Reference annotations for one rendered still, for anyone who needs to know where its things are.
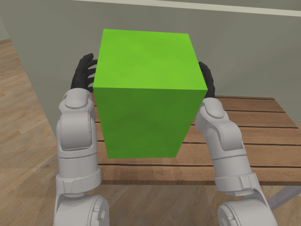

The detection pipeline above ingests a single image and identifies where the robot left hand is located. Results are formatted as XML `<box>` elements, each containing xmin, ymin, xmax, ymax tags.
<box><xmin>71</xmin><ymin>53</ymin><xmax>98</xmax><ymax>92</ymax></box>

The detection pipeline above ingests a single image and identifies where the carton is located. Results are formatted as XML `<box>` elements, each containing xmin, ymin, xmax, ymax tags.
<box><xmin>93</xmin><ymin>29</ymin><xmax>208</xmax><ymax>159</ymax></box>

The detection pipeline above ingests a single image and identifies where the robot right forearm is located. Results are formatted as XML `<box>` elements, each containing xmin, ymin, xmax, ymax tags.
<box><xmin>195</xmin><ymin>97</ymin><xmax>277</xmax><ymax>225</ymax></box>

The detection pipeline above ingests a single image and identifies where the table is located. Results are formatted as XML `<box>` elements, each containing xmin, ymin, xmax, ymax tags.
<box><xmin>91</xmin><ymin>92</ymin><xmax>301</xmax><ymax>211</ymax></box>

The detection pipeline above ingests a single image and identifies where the robot right upper arm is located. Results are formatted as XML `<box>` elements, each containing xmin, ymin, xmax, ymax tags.
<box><xmin>218</xmin><ymin>197</ymin><xmax>277</xmax><ymax>226</ymax></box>

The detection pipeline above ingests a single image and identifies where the robot right hand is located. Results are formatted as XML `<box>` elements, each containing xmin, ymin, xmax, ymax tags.
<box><xmin>198</xmin><ymin>62</ymin><xmax>215</xmax><ymax>98</ymax></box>

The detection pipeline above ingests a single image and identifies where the robot left upper arm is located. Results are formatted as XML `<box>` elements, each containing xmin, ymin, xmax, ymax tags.
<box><xmin>54</xmin><ymin>195</ymin><xmax>110</xmax><ymax>226</ymax></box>

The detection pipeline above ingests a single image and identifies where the robot left forearm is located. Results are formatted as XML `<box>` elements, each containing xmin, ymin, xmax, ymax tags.
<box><xmin>53</xmin><ymin>88</ymin><xmax>102</xmax><ymax>226</ymax></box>

